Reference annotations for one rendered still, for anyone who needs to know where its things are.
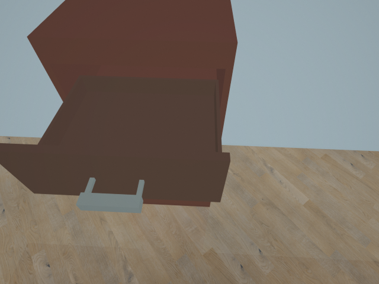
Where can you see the cabinet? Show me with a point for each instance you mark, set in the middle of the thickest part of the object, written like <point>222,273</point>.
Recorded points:
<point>184,39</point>

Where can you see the handle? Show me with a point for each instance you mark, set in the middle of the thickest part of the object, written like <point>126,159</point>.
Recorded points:
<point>108,202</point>

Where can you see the drawer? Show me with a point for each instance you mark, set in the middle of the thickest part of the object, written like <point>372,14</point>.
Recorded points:
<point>119,130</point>

